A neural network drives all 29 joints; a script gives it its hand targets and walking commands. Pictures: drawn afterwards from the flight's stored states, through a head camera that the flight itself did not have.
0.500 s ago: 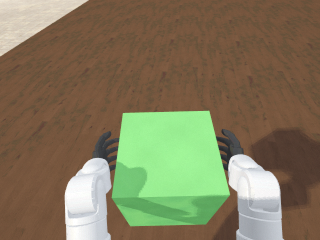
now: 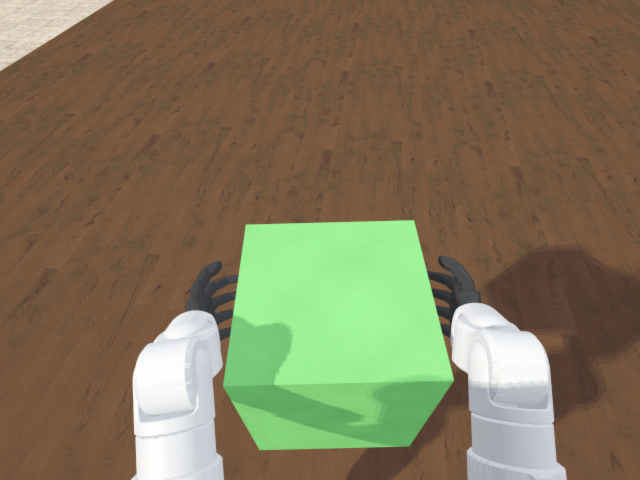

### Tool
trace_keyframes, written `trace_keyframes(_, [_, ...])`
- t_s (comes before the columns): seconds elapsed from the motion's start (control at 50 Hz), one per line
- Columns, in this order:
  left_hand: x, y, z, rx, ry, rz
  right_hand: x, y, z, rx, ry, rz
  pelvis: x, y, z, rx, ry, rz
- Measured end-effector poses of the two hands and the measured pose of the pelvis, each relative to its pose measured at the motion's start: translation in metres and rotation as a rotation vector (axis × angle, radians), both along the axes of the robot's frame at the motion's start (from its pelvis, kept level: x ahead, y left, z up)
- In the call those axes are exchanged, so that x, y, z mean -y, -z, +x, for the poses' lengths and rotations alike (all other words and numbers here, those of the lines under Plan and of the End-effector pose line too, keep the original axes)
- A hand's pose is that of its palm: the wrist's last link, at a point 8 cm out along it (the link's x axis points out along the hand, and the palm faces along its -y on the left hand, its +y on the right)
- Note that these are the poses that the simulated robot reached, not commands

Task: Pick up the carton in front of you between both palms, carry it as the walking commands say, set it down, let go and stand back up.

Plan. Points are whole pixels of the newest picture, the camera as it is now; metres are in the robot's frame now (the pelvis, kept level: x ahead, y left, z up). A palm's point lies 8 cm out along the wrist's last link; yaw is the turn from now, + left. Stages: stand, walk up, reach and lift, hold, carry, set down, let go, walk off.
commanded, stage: carry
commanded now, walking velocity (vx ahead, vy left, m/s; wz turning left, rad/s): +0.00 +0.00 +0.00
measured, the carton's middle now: (332, 342) +0.28 +0.00 +0.01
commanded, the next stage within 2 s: none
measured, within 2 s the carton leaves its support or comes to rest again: neither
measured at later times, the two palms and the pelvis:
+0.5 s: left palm (230, 252) +0.36 +0.13 +0.10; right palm (461, 256) +0.36 -0.17 +0.09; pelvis +0.10 -0.01 +0.01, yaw -1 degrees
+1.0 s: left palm (231, 287) +0.32 +0.13 +0.08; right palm (471, 290) +0.31 -0.17 +0.08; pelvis +0.06 -0.01 +0.00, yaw -2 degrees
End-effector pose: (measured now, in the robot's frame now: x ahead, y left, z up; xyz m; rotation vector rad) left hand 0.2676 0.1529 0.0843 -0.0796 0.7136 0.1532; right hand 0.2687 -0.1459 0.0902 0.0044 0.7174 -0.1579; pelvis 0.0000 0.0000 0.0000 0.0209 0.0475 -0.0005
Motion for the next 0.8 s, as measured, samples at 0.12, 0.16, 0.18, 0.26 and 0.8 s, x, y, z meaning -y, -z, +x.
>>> trace_keyframes(0.12, [0.000,0.011,0.034,-0.069,0.017,0.007,0.000,0.012,0.031,-0.070,0.012,0.002,-0.003,-0.009,0.035,-0.007,0.007,-0.013])
trace_keyframes(0.16, [0.001,0.007,0.045,-0.052,0.018,0.019,0.001,0.009,0.042,-0.053,0.011,0.007,-0.003,-0.009,0.048,-0.008,0.006,-0.009])
trace_keyframes(0.18, [0.002,0.003,0.051,-0.040,0.018,0.024,0.002,0.007,0.048,-0.040,0.011,0.011,-0.002,-0.009,0.054,-0.010,0.008,-0.008])
trace_keyframes(0.26, [0.007,-0.011,0.074,0.018,0.021,0.034,0.007,-0.003,0.069,0.019,0.018,0.026,0.000,-0.007,0.073,-0.022,0.012,-0.007])
trace_keyframes(0.8, [0.025,-0.006,0.077,0.001,0.038,0.039,0.026,0.002,0.068,0.001,0.035,0.027,0.015,-0.001,0.080,-0.001,0.025,-0.010])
